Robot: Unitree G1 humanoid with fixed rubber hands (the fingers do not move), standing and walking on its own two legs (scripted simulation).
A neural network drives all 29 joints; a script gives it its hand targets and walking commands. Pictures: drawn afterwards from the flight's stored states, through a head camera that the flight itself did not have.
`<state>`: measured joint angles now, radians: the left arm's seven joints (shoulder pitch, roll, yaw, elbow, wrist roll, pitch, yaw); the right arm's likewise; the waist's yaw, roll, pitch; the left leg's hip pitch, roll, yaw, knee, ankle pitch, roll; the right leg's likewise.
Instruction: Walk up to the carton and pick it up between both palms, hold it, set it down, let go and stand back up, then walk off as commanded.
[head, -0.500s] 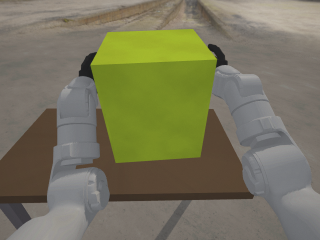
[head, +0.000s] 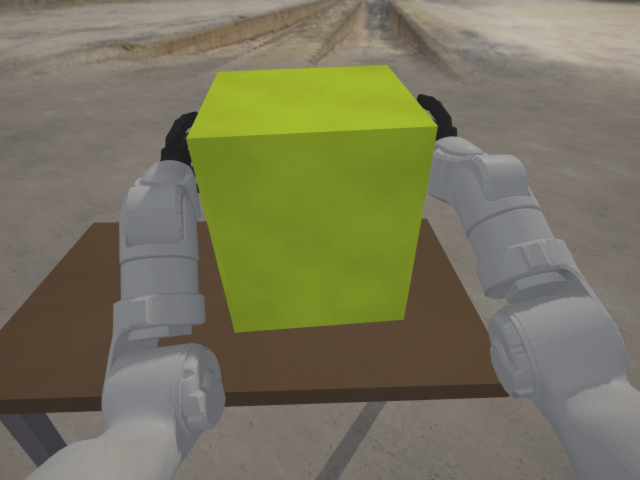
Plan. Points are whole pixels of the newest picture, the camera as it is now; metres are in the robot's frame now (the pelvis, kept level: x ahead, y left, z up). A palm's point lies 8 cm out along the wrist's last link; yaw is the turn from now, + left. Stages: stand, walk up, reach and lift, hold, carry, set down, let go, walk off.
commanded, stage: hold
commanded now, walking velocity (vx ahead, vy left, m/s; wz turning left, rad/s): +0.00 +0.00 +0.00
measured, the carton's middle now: (311, 197) +0.37 +0.01 +0.26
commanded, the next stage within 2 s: none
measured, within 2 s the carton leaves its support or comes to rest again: neither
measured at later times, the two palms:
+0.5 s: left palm (182, 174) +0.36 +0.16 +0.30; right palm (442, 156) +0.37 -0.14 +0.31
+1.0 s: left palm (183, 179) +0.37 +0.16 +0.29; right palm (437, 158) +0.37 -0.14 +0.31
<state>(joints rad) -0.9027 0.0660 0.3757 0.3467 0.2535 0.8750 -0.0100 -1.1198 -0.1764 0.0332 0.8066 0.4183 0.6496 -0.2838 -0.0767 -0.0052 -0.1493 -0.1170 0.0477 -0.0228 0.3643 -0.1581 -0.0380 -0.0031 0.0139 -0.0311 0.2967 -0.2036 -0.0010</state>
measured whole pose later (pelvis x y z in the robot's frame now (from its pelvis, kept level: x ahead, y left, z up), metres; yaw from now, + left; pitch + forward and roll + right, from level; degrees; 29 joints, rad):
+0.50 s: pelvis +0.00 -0.01 +0.00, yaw +0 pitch -5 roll -1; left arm -0.93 0.08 0.39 0.41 0.25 0.85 -0.02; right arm -1.13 -0.16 0.01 0.84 0.38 0.65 -0.28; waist -0.07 0.00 -0.17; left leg -0.13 0.05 -0.03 0.35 -0.14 -0.04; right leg -0.02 0.02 -0.04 0.31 -0.21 -0.01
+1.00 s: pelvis +0.01 +0.00 +0.00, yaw +0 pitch -5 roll -1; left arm -0.87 0.07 0.36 0.30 0.26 0.88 -0.02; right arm -1.10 -0.18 0.06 0.77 0.44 0.65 -0.29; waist -0.09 -0.02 -0.14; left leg -0.11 0.05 -0.03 0.36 -0.16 -0.05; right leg 0.01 0.02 -0.04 0.29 -0.21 -0.01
